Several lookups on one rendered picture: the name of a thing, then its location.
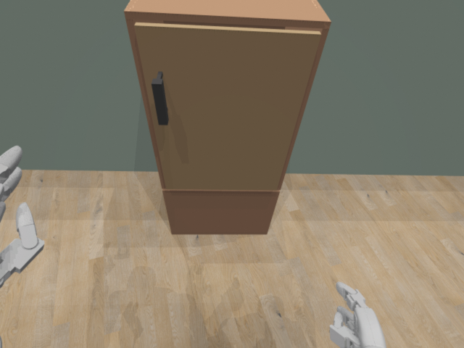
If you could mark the cupboard door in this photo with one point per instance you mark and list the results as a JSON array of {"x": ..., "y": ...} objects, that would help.
[{"x": 233, "y": 97}]

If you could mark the right robot hand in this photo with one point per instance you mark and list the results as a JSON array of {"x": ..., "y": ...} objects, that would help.
[{"x": 363, "y": 328}]

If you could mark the left robot hand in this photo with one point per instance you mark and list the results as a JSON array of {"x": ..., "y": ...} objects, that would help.
[{"x": 19, "y": 253}]

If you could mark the handle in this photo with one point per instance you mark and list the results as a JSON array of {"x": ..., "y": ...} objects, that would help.
[{"x": 159, "y": 99}]

